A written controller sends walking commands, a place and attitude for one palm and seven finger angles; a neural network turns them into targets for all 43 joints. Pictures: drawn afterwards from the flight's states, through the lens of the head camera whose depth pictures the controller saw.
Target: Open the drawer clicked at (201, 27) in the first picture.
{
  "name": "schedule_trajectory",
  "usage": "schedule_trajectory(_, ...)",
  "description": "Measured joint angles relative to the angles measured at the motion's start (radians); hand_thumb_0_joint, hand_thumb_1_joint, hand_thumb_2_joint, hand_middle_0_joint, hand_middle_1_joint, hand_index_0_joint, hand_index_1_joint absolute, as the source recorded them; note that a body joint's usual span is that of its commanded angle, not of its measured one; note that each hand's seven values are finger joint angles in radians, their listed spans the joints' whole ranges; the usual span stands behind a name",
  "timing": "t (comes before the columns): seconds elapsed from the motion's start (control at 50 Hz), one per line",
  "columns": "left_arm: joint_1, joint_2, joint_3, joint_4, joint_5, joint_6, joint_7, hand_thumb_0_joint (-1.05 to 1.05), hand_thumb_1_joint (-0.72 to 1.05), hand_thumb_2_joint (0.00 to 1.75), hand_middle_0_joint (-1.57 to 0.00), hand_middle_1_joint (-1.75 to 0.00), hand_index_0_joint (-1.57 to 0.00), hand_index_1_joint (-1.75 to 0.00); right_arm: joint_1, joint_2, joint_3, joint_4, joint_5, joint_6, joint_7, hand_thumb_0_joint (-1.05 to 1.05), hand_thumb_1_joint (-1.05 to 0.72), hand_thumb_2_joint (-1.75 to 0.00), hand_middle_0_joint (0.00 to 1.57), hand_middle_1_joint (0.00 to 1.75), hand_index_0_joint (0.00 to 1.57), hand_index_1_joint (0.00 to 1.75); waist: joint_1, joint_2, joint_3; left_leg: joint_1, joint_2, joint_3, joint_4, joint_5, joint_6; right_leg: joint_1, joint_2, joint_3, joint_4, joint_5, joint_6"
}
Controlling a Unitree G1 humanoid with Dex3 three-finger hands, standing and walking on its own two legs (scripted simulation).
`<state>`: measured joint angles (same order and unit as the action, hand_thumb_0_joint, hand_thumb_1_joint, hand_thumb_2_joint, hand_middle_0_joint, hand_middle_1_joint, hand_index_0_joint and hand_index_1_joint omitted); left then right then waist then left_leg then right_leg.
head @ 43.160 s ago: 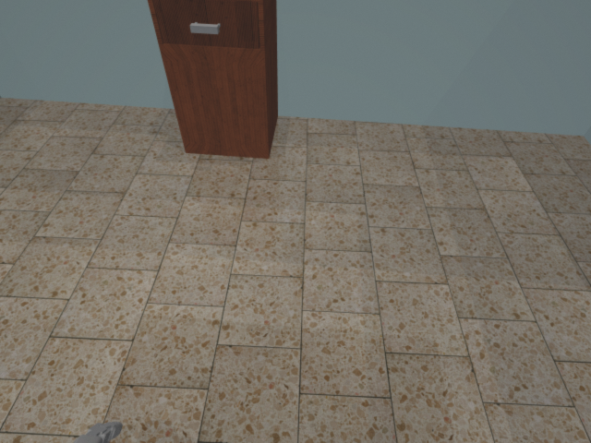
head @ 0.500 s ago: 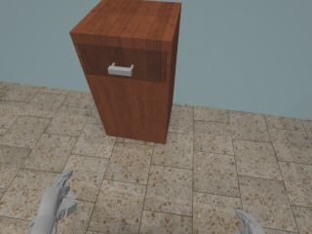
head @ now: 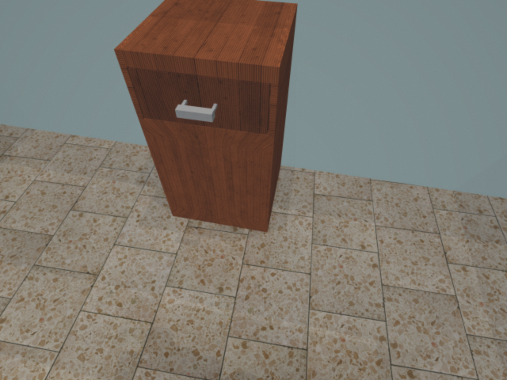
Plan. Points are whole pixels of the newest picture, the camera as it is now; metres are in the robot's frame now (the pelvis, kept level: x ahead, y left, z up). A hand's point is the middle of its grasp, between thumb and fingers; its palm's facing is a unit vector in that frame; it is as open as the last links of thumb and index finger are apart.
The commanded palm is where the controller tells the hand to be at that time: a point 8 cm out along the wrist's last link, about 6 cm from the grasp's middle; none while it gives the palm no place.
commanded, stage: let the arm hang, fingers relaxed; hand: left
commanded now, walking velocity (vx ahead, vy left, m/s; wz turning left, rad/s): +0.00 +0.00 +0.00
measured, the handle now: (197, 108) +0.84 +0.22 -0.09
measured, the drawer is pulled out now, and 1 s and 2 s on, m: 0.00 0.00 0.00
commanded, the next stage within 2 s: look to check the result in 0.44 s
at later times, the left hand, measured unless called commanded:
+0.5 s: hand out of the picture +0.06 +0.21 -0.16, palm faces -0.01 -0.96 -0.27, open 7.3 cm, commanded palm none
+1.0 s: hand out of the picture +0.09 +0.22 -0.16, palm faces -0.01 -0.95 -0.32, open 7.3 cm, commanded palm none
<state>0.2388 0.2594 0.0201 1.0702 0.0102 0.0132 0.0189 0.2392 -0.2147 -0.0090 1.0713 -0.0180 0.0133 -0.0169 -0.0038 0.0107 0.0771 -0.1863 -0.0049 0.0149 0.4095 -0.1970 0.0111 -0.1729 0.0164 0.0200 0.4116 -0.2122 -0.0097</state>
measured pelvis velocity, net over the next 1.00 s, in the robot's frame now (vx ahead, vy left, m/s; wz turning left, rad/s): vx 0.02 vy -0.02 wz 0.00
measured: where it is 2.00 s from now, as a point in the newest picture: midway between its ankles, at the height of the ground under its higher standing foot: outside the picture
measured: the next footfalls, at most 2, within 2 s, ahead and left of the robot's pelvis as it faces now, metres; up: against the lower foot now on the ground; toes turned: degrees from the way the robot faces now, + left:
none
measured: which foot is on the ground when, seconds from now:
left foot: down 0.00-1.00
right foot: down 0.00-1.00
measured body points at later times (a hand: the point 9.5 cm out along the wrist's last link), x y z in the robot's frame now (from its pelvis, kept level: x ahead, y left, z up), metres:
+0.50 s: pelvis +0.01 -0.01 +0.00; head +0.02 -0.01 +0.45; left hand +0.06 +0.26 -0.14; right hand +0.04 -0.27 -0.15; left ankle +0.02 +0.11 -0.74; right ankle +0.01 -0.11 -0.74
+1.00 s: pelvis +0.02 -0.02 +0.01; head +0.05 -0.02 +0.45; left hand +0.09 +0.27 -0.13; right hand +0.08 -0.29 -0.14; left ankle +0.02 +0.11 -0.74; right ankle +0.01 -0.11 -0.74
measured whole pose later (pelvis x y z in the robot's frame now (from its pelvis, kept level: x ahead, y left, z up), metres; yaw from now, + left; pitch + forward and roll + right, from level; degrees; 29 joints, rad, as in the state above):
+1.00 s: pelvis +0.02 -0.02 +0.01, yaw +0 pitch -1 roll +0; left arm 0.13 0.29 0.02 1.11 0.01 -0.01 0.01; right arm 0.13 -0.29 -0.02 1.10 -0.02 0.00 -0.01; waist -0.01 0.01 0.07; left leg -0.11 0.01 0.01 0.31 -0.17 -0.01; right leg -0.11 0.03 0.02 0.33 -0.20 -0.03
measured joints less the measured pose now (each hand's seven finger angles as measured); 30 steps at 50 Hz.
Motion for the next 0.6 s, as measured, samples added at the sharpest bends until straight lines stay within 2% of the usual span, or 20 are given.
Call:
schedule_trajectory(0.3,-0.062,-0.015,-0.006,0.027,0.003,-0.017,-0.004,0.0,0.91,0.9,-0.2,-0.3,-0.2,-0.3,-0.045,-0.021,-0.005,0.033,-0.003,-0.011,0.005,0.01,-0.9,-0.9,0.2,0.3,0.2,0.3,-0.007,-0.006,-0.028,0.036,-0.002,0.009,-0.056,0.024,-0.002,0.02,-0.002,0.009,-0.028,0.012,-0.001)
schedule_trajectory(0.6,-0.078,0.001,0.0,0.045,0.001,-0.02,-0.006,0.0,0.91,0.9,-0.21,-0.3,-0.21,-0.3,-0.059,-0.045,-0.006,0.041,-0.004,-0.011,0.0,0.01,-0.9,-0.9,0.2,0.3,0.2,0.3,-0.01,-0.012,-0.012,0.054,0.006,0.003,-0.082,0.027,-0.012,0.04,0.006,0.004,-0.057,0.016,-0.01)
